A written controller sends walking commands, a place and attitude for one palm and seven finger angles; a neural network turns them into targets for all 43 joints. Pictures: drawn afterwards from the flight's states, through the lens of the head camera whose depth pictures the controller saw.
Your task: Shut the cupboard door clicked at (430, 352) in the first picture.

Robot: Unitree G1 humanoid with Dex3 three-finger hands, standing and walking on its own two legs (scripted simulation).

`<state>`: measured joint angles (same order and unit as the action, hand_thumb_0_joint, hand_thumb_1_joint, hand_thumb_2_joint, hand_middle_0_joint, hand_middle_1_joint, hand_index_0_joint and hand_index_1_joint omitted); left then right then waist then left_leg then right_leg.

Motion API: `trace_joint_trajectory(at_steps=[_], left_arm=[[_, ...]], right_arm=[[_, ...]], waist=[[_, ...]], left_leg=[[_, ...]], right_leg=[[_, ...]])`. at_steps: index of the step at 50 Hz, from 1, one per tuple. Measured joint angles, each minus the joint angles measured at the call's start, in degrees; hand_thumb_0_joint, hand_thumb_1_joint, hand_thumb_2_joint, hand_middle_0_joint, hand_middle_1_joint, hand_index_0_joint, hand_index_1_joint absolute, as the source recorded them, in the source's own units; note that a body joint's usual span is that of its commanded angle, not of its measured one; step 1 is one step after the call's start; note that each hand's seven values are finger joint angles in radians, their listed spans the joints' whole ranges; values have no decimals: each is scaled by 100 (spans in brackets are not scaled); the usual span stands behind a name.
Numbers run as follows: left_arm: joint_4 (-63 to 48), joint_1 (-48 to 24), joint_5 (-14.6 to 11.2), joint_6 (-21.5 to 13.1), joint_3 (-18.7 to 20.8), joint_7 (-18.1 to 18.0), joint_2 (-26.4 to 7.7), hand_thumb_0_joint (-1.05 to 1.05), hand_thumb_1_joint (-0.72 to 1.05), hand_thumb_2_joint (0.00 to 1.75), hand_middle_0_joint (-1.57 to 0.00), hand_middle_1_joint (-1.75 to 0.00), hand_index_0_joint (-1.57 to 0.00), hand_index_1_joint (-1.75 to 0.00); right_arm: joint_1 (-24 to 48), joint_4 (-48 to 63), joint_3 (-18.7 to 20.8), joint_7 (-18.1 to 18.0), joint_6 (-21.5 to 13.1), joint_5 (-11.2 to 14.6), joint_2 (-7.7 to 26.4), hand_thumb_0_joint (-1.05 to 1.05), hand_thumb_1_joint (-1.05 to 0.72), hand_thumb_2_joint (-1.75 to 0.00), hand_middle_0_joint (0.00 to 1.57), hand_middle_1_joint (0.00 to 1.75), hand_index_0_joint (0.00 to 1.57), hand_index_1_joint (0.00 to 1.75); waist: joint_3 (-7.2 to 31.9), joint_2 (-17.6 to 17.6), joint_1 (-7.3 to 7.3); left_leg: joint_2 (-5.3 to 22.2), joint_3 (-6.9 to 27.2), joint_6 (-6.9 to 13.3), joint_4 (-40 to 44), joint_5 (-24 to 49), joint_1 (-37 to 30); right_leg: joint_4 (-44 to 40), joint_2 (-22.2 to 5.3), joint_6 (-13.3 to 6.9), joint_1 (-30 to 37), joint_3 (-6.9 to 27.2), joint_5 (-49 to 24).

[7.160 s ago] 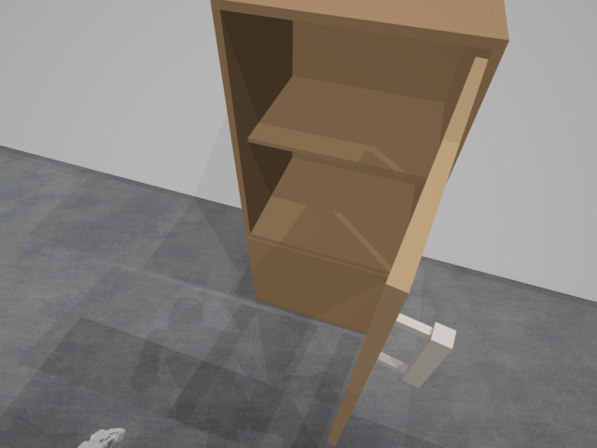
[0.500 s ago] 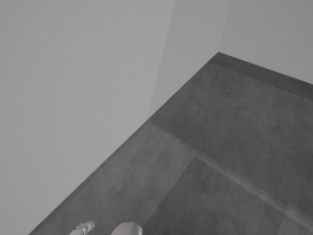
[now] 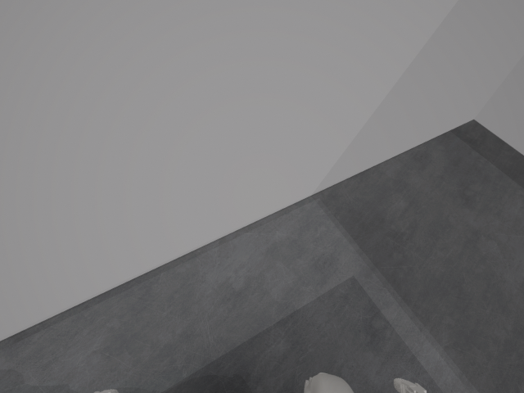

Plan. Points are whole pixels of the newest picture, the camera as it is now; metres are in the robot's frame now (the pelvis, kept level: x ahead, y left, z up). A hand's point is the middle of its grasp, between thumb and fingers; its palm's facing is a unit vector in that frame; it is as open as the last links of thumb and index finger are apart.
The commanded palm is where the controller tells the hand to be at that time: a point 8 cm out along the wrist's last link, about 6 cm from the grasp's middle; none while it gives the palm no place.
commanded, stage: turn to face it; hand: left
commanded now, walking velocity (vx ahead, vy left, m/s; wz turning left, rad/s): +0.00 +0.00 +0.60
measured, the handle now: out of the picture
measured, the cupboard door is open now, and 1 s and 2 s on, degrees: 100 100 100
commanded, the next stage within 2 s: none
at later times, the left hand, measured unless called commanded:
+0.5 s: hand out of the picture +0.02 +0.15 -0.14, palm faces +0.31 -0.91 -0.29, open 7.4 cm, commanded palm none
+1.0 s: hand out of the picture -0.10 +0.21 -0.16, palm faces +0.60 -0.76 -0.25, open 7.4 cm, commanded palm none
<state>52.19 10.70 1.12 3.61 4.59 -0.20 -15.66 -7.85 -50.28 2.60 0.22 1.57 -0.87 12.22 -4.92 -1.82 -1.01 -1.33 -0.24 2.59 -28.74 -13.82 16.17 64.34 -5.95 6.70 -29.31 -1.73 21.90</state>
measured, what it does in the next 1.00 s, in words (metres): steps on the spot, turning left: right foot, then left foot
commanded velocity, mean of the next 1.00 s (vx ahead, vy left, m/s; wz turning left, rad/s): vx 0.00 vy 0.00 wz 0.60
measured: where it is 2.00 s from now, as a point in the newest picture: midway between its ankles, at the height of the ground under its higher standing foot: outside the picture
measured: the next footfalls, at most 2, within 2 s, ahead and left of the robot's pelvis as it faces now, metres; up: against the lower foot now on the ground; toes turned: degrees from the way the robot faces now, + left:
right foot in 0.24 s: +0.05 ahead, -0.15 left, +0.00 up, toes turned +7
left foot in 0.72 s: -0.04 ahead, +0.09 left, +0.00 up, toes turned +33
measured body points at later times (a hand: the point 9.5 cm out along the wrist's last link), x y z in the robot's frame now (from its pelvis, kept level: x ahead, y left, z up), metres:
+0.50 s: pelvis -0.01 -0.06 +0.00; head +0.03 -0.09 +0.45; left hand +0.01 +0.20 -0.12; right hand +0.12 -0.30 -0.16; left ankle -0.07 +0.09 -0.64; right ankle +0.02 -0.15 -0.74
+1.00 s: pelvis -0.03 -0.02 +0.00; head -0.01 +0.02 +0.45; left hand -0.13 +0.25 -0.14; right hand +0.20 -0.16 -0.13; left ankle -0.08 +0.07 -0.74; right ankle +0.05 -0.15 -0.66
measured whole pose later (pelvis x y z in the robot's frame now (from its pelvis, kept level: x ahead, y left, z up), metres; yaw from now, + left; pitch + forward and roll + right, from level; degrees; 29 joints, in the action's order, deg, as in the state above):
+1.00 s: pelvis -0.03 -0.02 +0.00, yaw +36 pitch +1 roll -1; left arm 51.5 10.3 1.1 3.6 4.2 -0.3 -15.4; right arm -9.1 -50.6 2.3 0.3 1.8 -1.0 11.9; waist -4.1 -1.5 -0.6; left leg -2.4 2.1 2.5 -27.4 -13.0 15.0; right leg 61.2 -5.6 6.5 -28.5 -1.1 21.9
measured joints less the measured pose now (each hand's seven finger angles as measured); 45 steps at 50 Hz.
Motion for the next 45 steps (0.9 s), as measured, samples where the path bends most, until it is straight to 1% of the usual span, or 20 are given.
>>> trace_joint_trajectory(at_steps=[4,7,9,11,12,13,15,16,19,22,28,33,35,36,37,38,39,40,42,45], left_arm=[[-132,-208,-18,-6,-39,-17,99,1,91,90,-20,-29,-20,-30],[-235,-368,-38,-14,-76,-30,192,1,91,90,-20,-29,-20,-30],[-315,-447,-56,-49,-109,-31,262,1,91,90,-20,-29,-20,-30],[-402,-475,-77,-117,-147,-30,327,1,91,90,-20,-29,-20,-30],[-451,-455,-74,-174,-167,-30,346,1,91,90,-20,-30,-20,-30],[-454,-454,-43,-233,-182,-43,402,1,91,90,-20,-30,-20,-30],[-467,-394,-13,-268,-255,-54,483,1,90,90,-20,-30,-21,-30],[-462,-340,-8,-268,-275,-60,518,1,90,90,-21,-30,-21,-30],[-402,-165,-8,-246,-298,-74,573,1,90,90,-21,-30,-21,-30],[-330,-21,0,-257,-302,-84,574,1,90,90,-21,-30,-21,-30],[-192,224,44,-267,-282,-75,521,1,90,90,-21,-30,-21,-30],[-60,400,80,-215,-198,-56,346,1,90,90,-21,-30,-21,-30],[3,470,70,-175,-143,-49,239,1,90,90,-21,-30,-21,-30],[21,531,47,-151,-117,-41,189,1,90,90,-21,-30,-21,-30],[52,550,17,-107,-82,-30,121,1,90,90,-21,-30,-21,-30],[101,505,8,-31,-53,-37,39,1,90,90,-21,-30,-21,-30],[128,463,11,42,-30,-49,-21,1,90,90,-21,-30,-21,-30],[150,423,20,91,-7,-59,-56,1,90,90,-21,-30,-21,-30],[176,325,23,121,16,-57,-77,1,91,90,-20,-29,-20,-30],[107,183,14,56,2,-12,-52,1,91,90,-20,-29,-20,-30]], right_arm=[[-175,-40,12,10,23,-23,-43,1,-91,-90,20,30,21,30],[-297,-77,42,17,59,-45,-39,1,-90,-90,20,30,21,30],[-364,-107,73,20,99,-56,-11,1,-90,-90,20,30,21,30],[-435,-132,115,22,143,-47,33,1,-90,-90,20,30,21,30],[-486,-138,142,26,159,-28,55,1,-90,-90,20,30,21,30],[-482,-176,186,24,181,-3,96,1,-90,-90,20,30,21,30],[-504,-226,256,25,247,-6,162,1,-91,-90,20,30,20,30],[-525,-249,284,39,275,-17,194,1,-91,-90,20,30,20,30],[-558,-310,337,104,325,-43,270,1,-91,-90,20,30,20,30],[-563,-341,346,142,358,-48,300,1,-91,-90,20,30,20,30],[-389,-387,314,154,428,-35,320,1,-91,-90,20,30,20,30],[-67,-277,229,151,353,3,284,1,-91,-90,20,30,20,30],[20,-176,191,149,268,12,258,1,-91,-90,20,30,20,30],[32,-108,172,158,208,10,269,1,-91,-90,20,30,20,30],[59,-64,174,153,134,1,251,1,-91,-90,20,30,20,30],[98,-42,160,140,82,10,201,1,-91,-90,20,30,20,30],[117,-19,124,135,50,11,163,1,-91,-90,20,30,20,30],[116,-5,91,116,25,6,131,1,-91,-90,20,30,20,30],[91,11,43,49,12,-5,81,1,-91,-90,20,30,20,30],[38,5,-3,-2,11,-4,36,1,-91,-90,20,30,20,30]], waist=[[68,74,116],[90,165,221],[93,253,285],[115,343,324],[151,360,318],[125,450,306],[96,517,340],[105,521,349],[135,493,356],[131,413,341],[26,265,187],[-88,106,-13],[-83,26,-57],[-40,17,-67],[-9,-32,-51],[-32,-132,-65],[-46,-184,-95],[-39,-198,-110],[-13,-160,-98],[9,-70,-59]], left_leg=[[-117,238,-26,85,90,-10],[-179,434,-87,17,103,68],[-211,577,-152,-84,89,156],[-254,720,-239,-261,39,288],[-298,776,-292,-415,-21,387],[-286,806,-344,-750,-355,519],[-314,645,-431,-1919,-1142,901],[-303,530,-469,-2521,-1239,1082],[-100,247,-603,-3741,-922,1402],[133,147,-711,-4028,-654,1429],[404,-3,-800,-3132,-838,1065],[393,-316,-699,-1895,-1049,579],[338,-450,-633,-1169,-771,272],[316,-483,-582,-678,-395,65],[251,-463,-348,-558,-401,55],[166,-435,-192,-693,-473,138],[128,-403,-99,-773,-524,175],[112,-359,-54,-758,-525,173],[86,-237,-41,-555,-399,102],[18,-53,-13,-177,-146,-36]], right_leg=[[-628,114,11,160,120,103],[-1203,236,-31,368,145,219],[-1742,340,-78,598,131,225],[-2513,438,-132,945,82,-107],[-3010,441,-203,1164,47,-373],[-3070,478,-391,1198,-28,-455],[-3023,410,-711,1269,-207,-407],[-3086,350,-787,1346,-292,-401],[-3368,205,-829,1586,-504,-489],[-3544,84,-825,1732,-709,-555],[-3575,-137,-776,1820,-1123,-536],[-3289,-349,-640,1692,-1412,-407],[-3027,-465,-544,1593,-1531,-277],[-2798,-524,-482,1500,-1586,-162],[-2397,-572,-390,1318,-1478,46],[-1886,-552,-306,1100,-1170,448],[-1358,-461,-261,879,-885,742],[-895,-361,-223,678,-679,830],[-224,-200,-157,357,-408,628],[145,-81,-86,80,-159,194]])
